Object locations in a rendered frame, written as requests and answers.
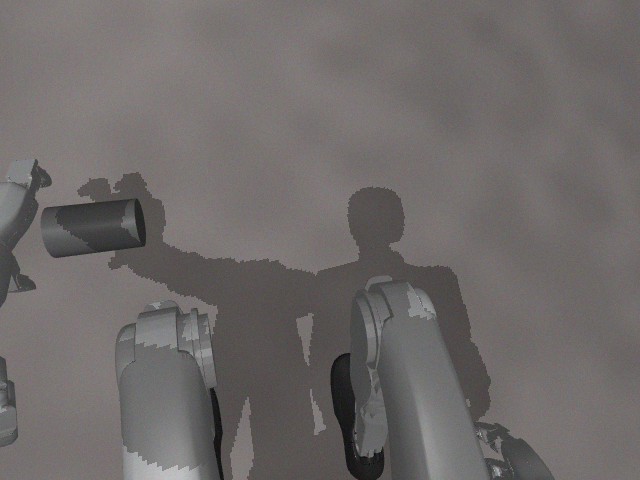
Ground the right robot hand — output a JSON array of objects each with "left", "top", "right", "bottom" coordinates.
[{"left": 473, "top": 422, "right": 555, "bottom": 480}]

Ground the left robot hand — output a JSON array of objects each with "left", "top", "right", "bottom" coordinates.
[{"left": 0, "top": 159, "right": 52, "bottom": 293}]

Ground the right robot foot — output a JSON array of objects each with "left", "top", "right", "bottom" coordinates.
[{"left": 330, "top": 353, "right": 384, "bottom": 480}]

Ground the can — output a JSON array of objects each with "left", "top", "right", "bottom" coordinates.
[{"left": 41, "top": 198, "right": 146, "bottom": 258}]

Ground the left robot arm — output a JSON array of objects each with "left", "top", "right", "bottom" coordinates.
[{"left": 0, "top": 244, "right": 18, "bottom": 447}]

